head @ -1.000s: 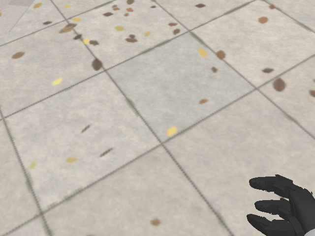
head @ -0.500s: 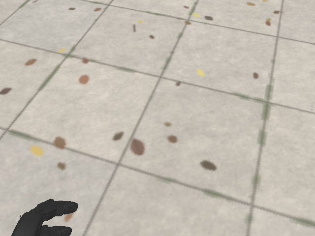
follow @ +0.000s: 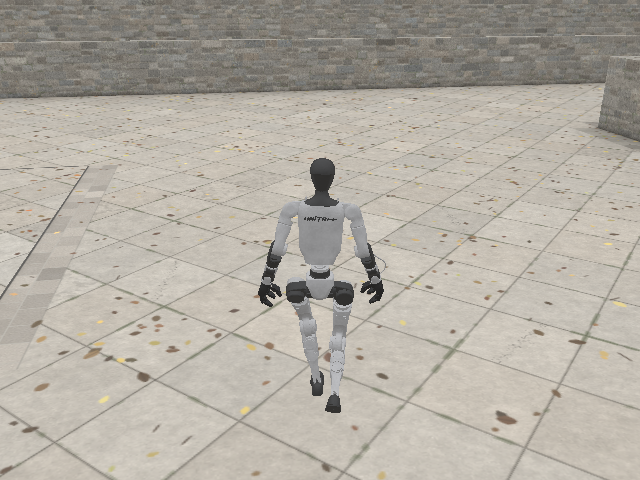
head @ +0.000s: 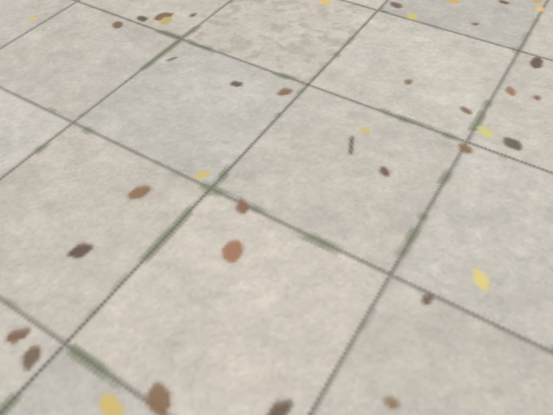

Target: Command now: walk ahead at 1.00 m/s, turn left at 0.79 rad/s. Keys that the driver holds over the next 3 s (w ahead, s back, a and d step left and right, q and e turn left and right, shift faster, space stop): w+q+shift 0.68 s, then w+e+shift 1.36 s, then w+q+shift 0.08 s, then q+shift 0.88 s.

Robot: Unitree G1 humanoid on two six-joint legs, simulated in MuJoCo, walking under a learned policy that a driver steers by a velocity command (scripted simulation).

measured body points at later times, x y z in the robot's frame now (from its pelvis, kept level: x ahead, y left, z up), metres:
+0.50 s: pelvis +0.47 -0.01 +0.03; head +0.50 +0.00 +0.48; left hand +0.45 +0.30 -0.07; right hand +0.70 -0.24 -0.08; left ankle +0.34 +0.03 -0.59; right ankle +0.53 -0.13 -0.70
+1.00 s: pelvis +0.85 +0.25 +0.03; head +0.86 +0.25 +0.48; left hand +0.76 +0.50 -0.10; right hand +1.04 +0.05 -0.10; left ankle +0.78 +0.24 -0.70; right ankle +0.97 +0.13 -0.61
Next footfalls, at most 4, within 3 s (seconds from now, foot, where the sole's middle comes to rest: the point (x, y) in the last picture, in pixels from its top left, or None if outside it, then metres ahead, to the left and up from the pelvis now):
0.34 right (339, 370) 0.57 -0.12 -0.74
0.78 left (182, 289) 0.81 0.27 -0.74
1.24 right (144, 178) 1.23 0.42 -0.74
1.64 left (76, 111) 1.58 0.71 -0.74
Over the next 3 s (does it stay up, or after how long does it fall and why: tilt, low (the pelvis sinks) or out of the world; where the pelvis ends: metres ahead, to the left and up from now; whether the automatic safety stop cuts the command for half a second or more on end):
stays up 2.24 0.38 0.03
